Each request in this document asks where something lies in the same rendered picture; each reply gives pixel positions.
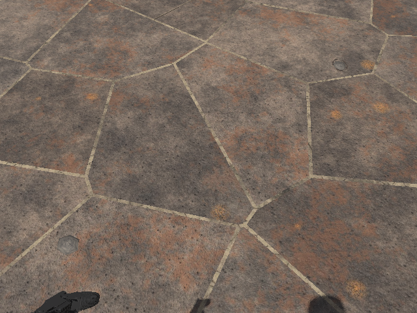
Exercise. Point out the left robot hand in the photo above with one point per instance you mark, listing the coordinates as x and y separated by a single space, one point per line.
69 302

